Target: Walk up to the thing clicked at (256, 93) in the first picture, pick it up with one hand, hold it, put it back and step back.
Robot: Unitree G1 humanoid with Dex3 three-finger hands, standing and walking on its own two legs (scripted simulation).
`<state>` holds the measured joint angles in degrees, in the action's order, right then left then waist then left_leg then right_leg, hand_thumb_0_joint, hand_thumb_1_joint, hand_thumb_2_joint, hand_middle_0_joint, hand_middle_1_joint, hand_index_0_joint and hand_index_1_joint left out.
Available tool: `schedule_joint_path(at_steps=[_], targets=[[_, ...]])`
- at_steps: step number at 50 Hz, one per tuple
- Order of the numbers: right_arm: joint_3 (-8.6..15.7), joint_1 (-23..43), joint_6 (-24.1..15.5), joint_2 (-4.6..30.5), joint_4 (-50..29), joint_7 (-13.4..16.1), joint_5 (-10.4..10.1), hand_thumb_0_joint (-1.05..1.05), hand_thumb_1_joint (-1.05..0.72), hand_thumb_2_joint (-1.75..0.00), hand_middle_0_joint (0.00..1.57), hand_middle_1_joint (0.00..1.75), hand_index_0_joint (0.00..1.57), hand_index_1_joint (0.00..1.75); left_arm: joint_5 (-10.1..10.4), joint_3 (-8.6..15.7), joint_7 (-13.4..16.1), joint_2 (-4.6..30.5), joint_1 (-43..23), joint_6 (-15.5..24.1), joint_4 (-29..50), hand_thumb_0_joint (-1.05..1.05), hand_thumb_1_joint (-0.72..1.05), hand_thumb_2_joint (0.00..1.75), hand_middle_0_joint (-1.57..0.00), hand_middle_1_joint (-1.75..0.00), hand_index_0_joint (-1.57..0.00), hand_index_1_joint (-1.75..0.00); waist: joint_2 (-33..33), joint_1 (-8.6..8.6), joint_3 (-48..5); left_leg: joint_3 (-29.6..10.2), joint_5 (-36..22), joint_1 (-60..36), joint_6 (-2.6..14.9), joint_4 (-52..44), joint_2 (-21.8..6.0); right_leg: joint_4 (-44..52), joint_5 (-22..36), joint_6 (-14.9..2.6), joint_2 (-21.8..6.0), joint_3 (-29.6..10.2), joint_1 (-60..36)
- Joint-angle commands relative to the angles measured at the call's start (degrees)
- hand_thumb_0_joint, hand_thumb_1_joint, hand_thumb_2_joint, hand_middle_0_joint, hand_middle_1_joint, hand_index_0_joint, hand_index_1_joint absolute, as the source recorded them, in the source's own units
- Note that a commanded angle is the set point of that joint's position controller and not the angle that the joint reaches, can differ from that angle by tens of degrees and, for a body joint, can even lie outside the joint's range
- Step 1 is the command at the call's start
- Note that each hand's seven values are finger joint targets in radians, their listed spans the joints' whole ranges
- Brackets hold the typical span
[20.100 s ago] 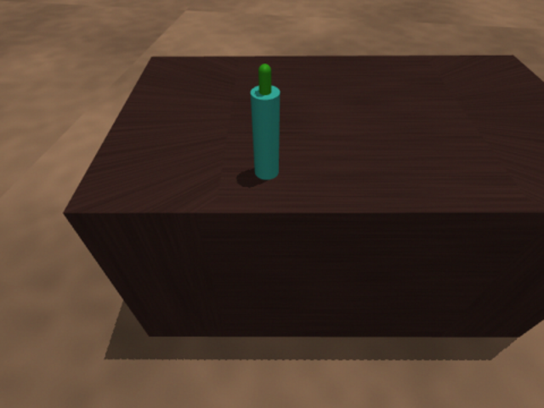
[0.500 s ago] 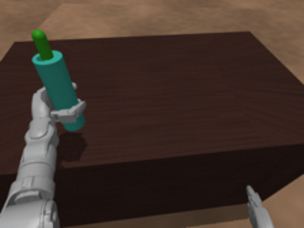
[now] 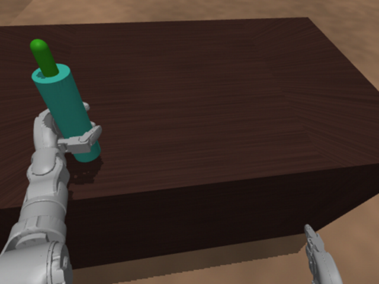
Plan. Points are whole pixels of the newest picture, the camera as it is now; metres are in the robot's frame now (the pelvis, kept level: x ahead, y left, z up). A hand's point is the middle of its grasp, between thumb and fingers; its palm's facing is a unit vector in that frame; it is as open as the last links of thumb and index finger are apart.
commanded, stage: lower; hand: left
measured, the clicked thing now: (67, 108) +0.45 +0.22 +0.13
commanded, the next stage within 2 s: loosen in 0.58 s
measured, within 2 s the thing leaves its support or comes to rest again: rests again in 0.28 s
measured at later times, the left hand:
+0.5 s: hand (84, 135) +0.46 +0.21 +0.04, palm faces +0.20 -0.98 -0.02, open 8.1 cm
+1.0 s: hand (84, 134) +0.46 +0.21 +0.04, palm faces +0.21 -0.98 -0.01, open 10.5 cm
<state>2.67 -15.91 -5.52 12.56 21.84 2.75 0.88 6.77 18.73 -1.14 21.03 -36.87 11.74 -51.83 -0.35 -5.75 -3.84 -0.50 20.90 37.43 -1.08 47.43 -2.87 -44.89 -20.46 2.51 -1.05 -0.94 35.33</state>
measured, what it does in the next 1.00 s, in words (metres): stands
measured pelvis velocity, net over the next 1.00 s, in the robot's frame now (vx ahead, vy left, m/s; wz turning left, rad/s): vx -0.01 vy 0.00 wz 0.00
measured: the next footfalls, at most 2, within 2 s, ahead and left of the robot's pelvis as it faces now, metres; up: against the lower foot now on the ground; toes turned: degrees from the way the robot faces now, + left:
none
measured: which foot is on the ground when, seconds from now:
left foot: down 0.00-1.00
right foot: down 0.00-1.00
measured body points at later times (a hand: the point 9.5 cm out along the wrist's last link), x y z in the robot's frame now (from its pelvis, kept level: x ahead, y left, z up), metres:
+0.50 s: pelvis +0.00 +0.00 -0.02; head +0.08 +0.03 +0.42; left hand +0.44 +0.26 +0.05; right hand +0.16 -0.25 -0.05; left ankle +0.02 +0.13 -0.70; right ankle +0.02 -0.15 -0.70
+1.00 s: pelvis -0.01 +0.00 -0.03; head +0.08 +0.02 +0.41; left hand +0.44 +0.27 +0.05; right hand +0.15 -0.26 -0.05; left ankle +0.02 +0.13 -0.70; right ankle +0.02 -0.15 -0.70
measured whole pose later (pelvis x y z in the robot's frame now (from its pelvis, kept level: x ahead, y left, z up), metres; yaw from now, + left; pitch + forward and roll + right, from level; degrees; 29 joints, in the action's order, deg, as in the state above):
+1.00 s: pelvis -0.01 +0.00 -0.03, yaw +0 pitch +16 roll -2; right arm 2.0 -23.1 0.2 13.4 4.1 -0.3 2.1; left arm 6.0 20.5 -2.7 23.1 -39.7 19.5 -55.4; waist -0.6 -7.2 -5.8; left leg -1.6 24.5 49.0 -1.3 57.5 -3.1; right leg -54.8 -24.2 2.3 -0.7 -0.4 46.5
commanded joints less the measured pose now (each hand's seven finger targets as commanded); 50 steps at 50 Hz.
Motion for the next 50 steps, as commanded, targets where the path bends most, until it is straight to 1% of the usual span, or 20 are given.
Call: schedule_joint_path(at_steps=[1, 4, 7, 10, 13, 14, 15, 16, 17, 20, 24, 26, 28, 30, 34, 35, 38, 39, 46, 50], targets=[[4.16, 1.18, -2.54, 8.39, -11.23, 0.22, -0.16, 0.0, 0.52, -0.06, 0.05, 0.05, 0.05, 0.05, 1.42, 2.96, 0.03, 17.07, -33.13, 8.69, 18.42, 0.0, 0.31, 1.24, -1.3, -1.39, -1.31, -1.39, 7.31, -0.21, -27.39, 0.5, -16.79, -16.22, 1.37, -3.22, 1.36, 3.41, 16.14, -2.65, 1.36, 2.35, -5.97], [3.31, -0.09, -2.24, 7.25, -10.86, -0.29, 0.04, 0.0, 0.53, -0.06, 0.05, 0.05, 0.05, 0.05, 1.22, 2.56, 0.14, 16.01, -33.42, 9.19, 18.0, 0.0, 0.32, 1.24, -1.29, -1.38, -1.3, -1.38, 8.55, -0.39, -26.27, 0.22, -15.27, -15.72, 1.15, -2.81, 1.1, 2.79, 14.17, -2.92, 1.55, 2.59, -3.19], [4.14, -0.7, -2.14, 8.73, -15.7, -0.43, 0.3, 0.0, 0.53, -0.05, 0.05, 0.05, 0.05, 0.05, 0.81, 1.47, -0.08, 15.1, -33.18, 9.52, 17.86, 0.0, 0.34, 1.23, -1.27, -1.36, -1.28, -1.37, 7.98, -1.66, -29.72, 0.03, -16.31, -17.51, 1.2, -1.49, 0.87, 2.13, 15.12, -2.82, 1.74, 2.73, -2.57], [3.9, -2.45, -1.74, 8.29, -13.74, -0.82, 0.47, 0.0, 0.53, -0.06, 0.05, 0.05, 0.05, 0.05, 0.65, 1.47, -0.77, 14.96, -30.62, 9.67, 14.59, 0.0, 0.34, 1.23, -1.26, -1.37, -1.28, -1.37, 8.05, -1.08, -27.82, -0.36, -17.47, -15.05, 0.98, -0.93, 0.69, 1.01, 15.44, -3.06, 1.83, 2.91, -1.2], [3.17, -0.68, -1.57, 7.75, -19.59, -0.96, 0.4, 0.0, 0.53, -0.06, 0.05, 0.05, 0.05, 0.05, 0.68, 1.96, -0.71, 16.0, -34.29, 10.58, 19.85, 0.0, 0.35, 1.22, -1.28, -1.36, -1.29, -1.36, 8.2, -1.37, -32.27, -0.42, -18.31, -16.64, 1.13, 0.15, 0.7, 0.26, 16.04, -2.89, 1.86, 2.9, -2.15], [4.38, -0.9, -1.56, 8.78, -19.43, -0.83, 0.33, 0.0, 0.53, -0.06, 0.05, 0.05, 0.05, 0.05, 0.85, 3.02, -0.44, 17.2, -33.43, 10.62, 19.38, 0.0, 0.33, 1.24, -1.27, -1.36, -1.28, -1.36, 7.7, -0.87, -30.87, -0.19, -16.2, -14.53, 1.17, -0.12, 0.94, 0.05, 15.0, -2.9, 1.74, 2.78, -2.94], [2.99, -2.58, -1.46, 7.47, -19.13, -1.15, 0.49, 0.0, 0.53, -0.06, 0.05, 0.05, 0.05, 0.05, 1.11, 1.57, -0.53, 13.61, -30.3, 10.23, 14.26, 0.0, 0.31, 1.23, -1.26, -1.37, -1.28, -1.37, 6.72, -1.04, -28.97, -0.45, -16.26, -13.02, 0.97, -0.18, 0.73, -0.32, 14.86, -3.07, 1.85, 3.11, -2.52], [3.61, -3.33, -1.32, 8.22, -18.29, -1.24, 0.45, 0.0, 0.53, -0.06, 0.05, 0.05, 0.05, 0.05, 1.45, 1.8, -0.45, 13.53, -29.61, 10.57, 14.37, 0.0, 0.32, 1.24, -1.26, -1.36, -1.27, -1.36, 7.49, -0.67, -28.13, -0.66, -16.41, -12.97, 0.75, -0.12, 0.65, -0.57, 14.13, -3.26, 1.94, 3.2, -1.26], [5.27, -2.05, -1.32, 10.17, -20.53, -1.13, 0.4, 0.0, 0.53, -0.06, 0.05, 0.05, 0.05, 0.05, 1.25, 3.0, -0.3, 15.94, -30.37, 10.84, 14.8, 0.0, 0.34, 1.24, -1.26, -1.36, -1.27, -1.36, 7.58, -0.89, -28.94, -0.73, -16.05, -13.89, 0.72, 0.01, 0.57, -0.56, 13.5, -3.28, 2.03, 3.14, -0.49], [4.04, -4.14, -0.46, 8.39, -21.67, -1.41, 0.74, 0.0, 0.53, -0.05, 0.05, 0.05, 0.05, 0.05, 0.12, 3.41, 0.01, 18.04, -34.04, 12.02, 20.52, 0.0, 0.36, 1.23, -1.25, -1.34, -1.26, -1.35, 9.81, -0.91, -31.37, -0.58, -16.85, -14.05, 0.75, 0.98, 0.74, -1.47, 14.45, -3.2, 1.91, 3.01, -0.9], [4.4, -5.1, -0.01, 8.72, -24.03, -1.57, 0.52, 0.0, 0.53, -0.06, 0.05, 0.05, 0.05, 0.05, 0.55, 2.44, -0.07, 13.52, -27.0, 11.23, 12.05, 0.0, 0.31, 1.21, -1.23, -1.32, -1.24, -1.33, 4.41, -1.71, -28.58, -0.24, -15.73, -10.45, 1.41, 1.45, 0.97, -1.76, 15.46, -2.77, 1.83, 2.75, -1.76], [2.62, -6.09, 0.45, 7.23, -24.07, -1.9, 0.76, 0.0, 0.54, -0.05, 0.05, 0.05, 0.05, 0.05, 0.47, 1.63, -0.4, 12.49, -28.86, 11.55, 13.63, 0.0, 0.32, 1.22, -1.23, -1.33, -1.24, -1.33, 6.48, -1.72, -28.55, -0.51, -16.93, -11.45, 1.13, 1.83, 0.74, -2.1, 14.94, -3.01, 2.11, 3.01, 0.67], [3.86, -7.45, 0.97, 8.22, -22.9, -1.95, 0.85, 0.0, 0.54, -0.05, 0.05, 0.05, 0.05, 0.05, -0.27, 2.66, -0.38, 15.89, -31.0, 12.14, 16.49, 0.0, 0.32, 1.21, -1.22, -1.32, -1.23, -1.32, 8.8, -1.62, -29.3, -0.41, -17.0, -12.07, 1.06, 2.25, 0.82, -2.52, 14.68, -3.09, 2.0, 2.91, 1.49], [4.28, -5.52, 1.03, 8.36, -24.84, -2.25, 0.88, 0.0, 0.54, -0.05, 0.05, 0.05, 0.05, 0.05, -0.62, 1.02, -0.77, 12.87, -28.29, 11.89, 12.72, 0.0, 0.33, 1.21, -1.23, -1.32, -1.24, -1.33, 8.72, -1.82, -27.61, -0.68, -16.19, -11.44, 0.68, 1.86, 0.62, -2.88, 13.3, -3.35, 2.16, 3.17, 2.51], [3.42, -6.66, 1.44, 7.97, -25.78, -2.47, 0.99, 0.0, 0.55, -0.05, 0.05, 0.05, 0.05, 0.05, -1.14, 1.61, -0.69, 13.95, -29.32, 12.27, 13.16, 0.0, 0.33, 1.2, -1.22, -1.31, -1.23, -1.31, 7.64, -2.32, -26.74, -0.61, -12.44, -10.02, 0.89, 1.93, 0.7, -2.88, 10.95, -3.27, 2.32, 3.17, 3.6], [3.59, -7.4, 1.48, 8.09, -25.75, -2.55, 1.11, 0.0, 0.54, -0.05, 0.05, 0.05, 0.05, 0.05, -1.02, 1.52, -0.79, 12.65, -28.8, 12.14, 10.59, 0.0, 0.3, 1.12, -1.29, -1.29, -1.3, -1.29, 6.4, -2.83, -25.78, -0.71, -11.28, -9.38, 0.99, 2.0, 0.62, -2.73, 10.1, -3.23, 2.43, 3.19, 4.67], [4.1, -8.2, 1.89, 8.75, -27.1, -2.47, 0.83, 0.0, 0.54, -0.04, 0.05, 0.05, 0.05, 0.05, 0.17, 3.09, -1.02, 14.57, -30.5, 12.62, 15.02, 0.0, 0.09, 0.88, -1.08, -1.05, -1.12, -1.05, 7.03, -2.46, -29.18, -0.54, -11.97, -10.43, 1.16, 2.36, 0.82, -3.1, 11.01, -3.13, 2.31, 3.05, 3.09], [4.42, -8.08, 1.97, 8.98, -27.53, -2.38, 0.74, 0.0, 0.54, -0.04, 0.05, 0.05, 0.05, 0.05, 0.69, 2.7, -1.33, 13.23, -30.1, 12.42, 12.64, 0.0, 0.05, 0.8, -1.04, -0.99, -1.07, -0.97, 6.31, -2.93, -28.15, -0.43, -11.5, -10.03, 1.24, 2.5, 0.93, -3.02, 10.75, -3.07, 2.3, 3.01, 3.3], [4.06, -6.58, 2.51, 8.94, -27.96, -2.25, 0.75, 0.0, 0.53, -0.05, 0.05, 0.05, 0.05, 0.05, -0.41, 2.4, -1.64, 14.21, -29.52, 12.1, 10.57, 0.0, -0.37, 0.34, -0.63, -0.53, -0.65, -0.52, 7.04, -2.13, -26.29, -0.16, -8.77, -7.52, 1.18, 2.23, 1.18, -3.15, 8.79, -3.2, 2.16, 2.69, 4.2], [2.87, -6.86, 2.53, 8.11, -28.64, -2.41, 0.78, 0.0, 0.54, -0.05, 0.05, 0.05, 0.05, 0.05, -0.02, 2.88, -1.78, 14.09, -29.16, 12.04, 9.17, 0.0, -0.46, 0.23, -0.5, -0.38, -0.51, -0.38, 6.62, -2.05, -26.51, -0.18, -7.6, -6.85, 1.18, 2.22, 1.08, -2.98, 7.83, -3.2, 2.16, 2.8, 3.59]])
